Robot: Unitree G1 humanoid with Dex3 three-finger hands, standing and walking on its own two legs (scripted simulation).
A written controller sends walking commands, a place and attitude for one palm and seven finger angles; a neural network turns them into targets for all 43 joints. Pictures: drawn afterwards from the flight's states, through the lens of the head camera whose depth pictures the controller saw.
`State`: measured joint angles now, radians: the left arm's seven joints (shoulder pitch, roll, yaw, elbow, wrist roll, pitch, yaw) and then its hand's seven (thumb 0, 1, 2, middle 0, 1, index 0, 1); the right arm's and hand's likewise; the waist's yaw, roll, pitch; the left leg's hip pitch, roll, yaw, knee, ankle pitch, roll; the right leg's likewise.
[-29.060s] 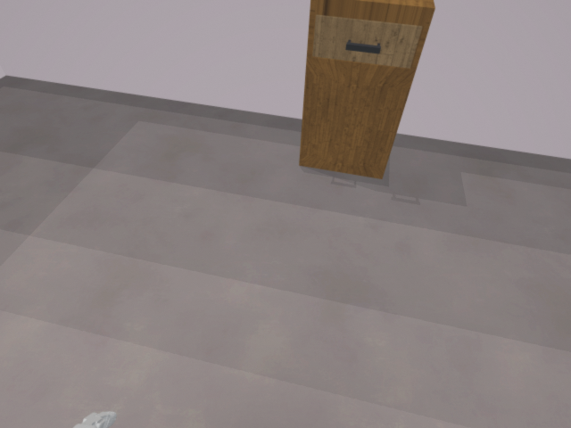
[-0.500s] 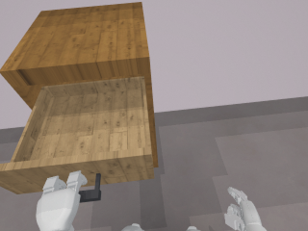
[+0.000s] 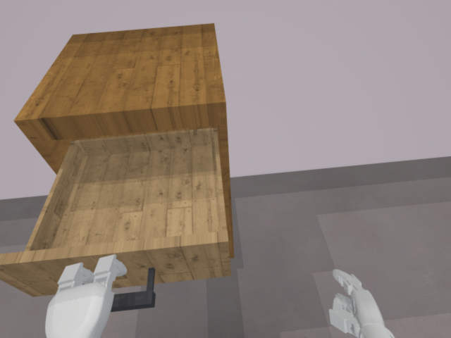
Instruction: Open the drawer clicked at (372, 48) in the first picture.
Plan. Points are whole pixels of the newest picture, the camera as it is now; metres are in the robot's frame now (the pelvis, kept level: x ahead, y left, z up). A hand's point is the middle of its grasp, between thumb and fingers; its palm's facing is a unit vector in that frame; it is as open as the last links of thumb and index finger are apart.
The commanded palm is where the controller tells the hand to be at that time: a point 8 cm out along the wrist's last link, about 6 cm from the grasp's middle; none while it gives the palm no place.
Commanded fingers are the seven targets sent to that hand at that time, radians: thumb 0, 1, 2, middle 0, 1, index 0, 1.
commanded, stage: lift the hand off the handle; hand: left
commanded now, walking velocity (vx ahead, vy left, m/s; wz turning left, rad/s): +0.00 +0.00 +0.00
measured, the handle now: (117, 290) +0.20 +0.23 -0.03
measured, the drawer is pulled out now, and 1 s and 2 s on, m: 0.30 0.30 0.30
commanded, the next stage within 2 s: draw the hand back to the body in 1.64 s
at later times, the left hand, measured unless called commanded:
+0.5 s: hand (96, 307) +0.16 +0.22 +0.03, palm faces +0.03 -0.14 -0.99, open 13.6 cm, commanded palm +0.14 +0.22 +0.09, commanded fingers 0.00 -0.50 0.30 -0.30 -1.20 -0.30 -1.20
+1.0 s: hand (85, 295) +0.17 +0.23 +0.07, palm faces +0.06 -0.16 -0.99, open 13.8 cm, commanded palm +0.14 +0.22 +0.13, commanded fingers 0.00 -0.50 0.30 -0.30 -1.20 -0.30 -1.20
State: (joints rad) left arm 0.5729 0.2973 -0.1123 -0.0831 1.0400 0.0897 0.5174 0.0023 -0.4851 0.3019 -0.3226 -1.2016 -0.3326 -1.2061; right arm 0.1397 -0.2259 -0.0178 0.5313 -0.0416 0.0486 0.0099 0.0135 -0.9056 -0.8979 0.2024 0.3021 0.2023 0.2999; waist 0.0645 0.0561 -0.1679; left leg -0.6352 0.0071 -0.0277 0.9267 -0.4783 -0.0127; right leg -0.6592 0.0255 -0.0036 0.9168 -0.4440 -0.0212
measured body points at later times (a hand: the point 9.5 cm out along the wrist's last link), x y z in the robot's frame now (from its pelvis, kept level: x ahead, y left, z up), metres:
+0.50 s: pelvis +0.01 +0.00 +0.01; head +0.02 -0.03 +0.46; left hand +0.15 +0.23 +0.08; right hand +0.22 -0.20 -0.07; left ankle -0.01 +0.13 -0.69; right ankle +0.01 -0.11 -0.69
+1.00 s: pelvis +0.01 +0.00 +0.03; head +0.01 -0.03 +0.47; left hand +0.16 +0.23 +0.12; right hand +0.23 -0.20 -0.06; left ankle -0.01 +0.13 -0.69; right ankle +0.01 -0.11 -0.69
